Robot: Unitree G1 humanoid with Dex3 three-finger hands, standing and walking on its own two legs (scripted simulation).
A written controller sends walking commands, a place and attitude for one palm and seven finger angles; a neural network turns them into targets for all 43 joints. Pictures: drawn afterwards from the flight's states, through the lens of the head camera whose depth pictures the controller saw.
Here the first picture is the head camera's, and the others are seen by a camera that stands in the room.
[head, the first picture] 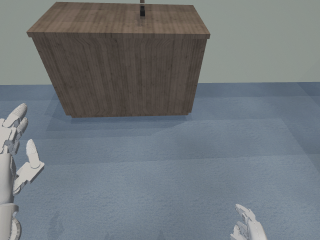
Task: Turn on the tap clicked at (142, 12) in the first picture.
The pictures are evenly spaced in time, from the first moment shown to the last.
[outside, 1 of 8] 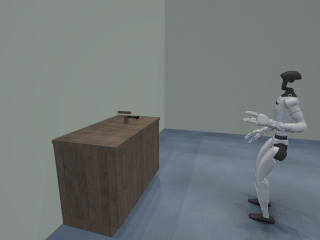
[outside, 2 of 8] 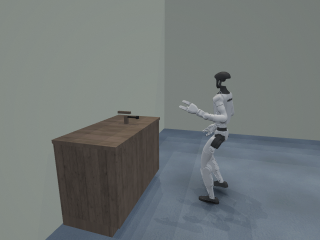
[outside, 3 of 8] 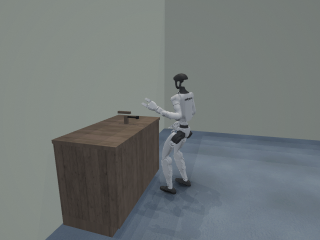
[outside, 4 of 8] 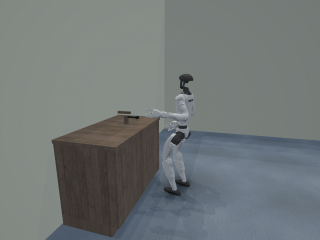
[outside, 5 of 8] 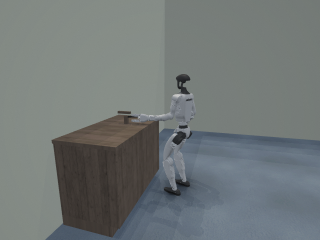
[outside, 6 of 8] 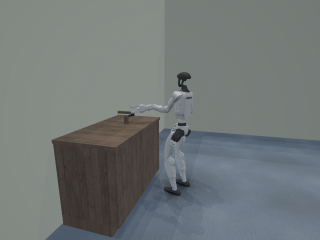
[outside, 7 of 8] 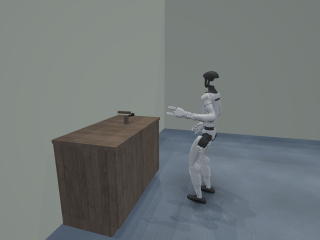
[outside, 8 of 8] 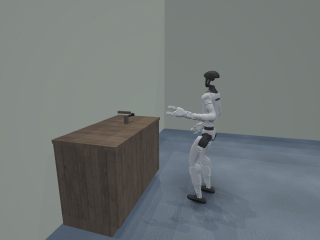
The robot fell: no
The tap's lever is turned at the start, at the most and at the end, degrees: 0 83 83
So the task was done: yes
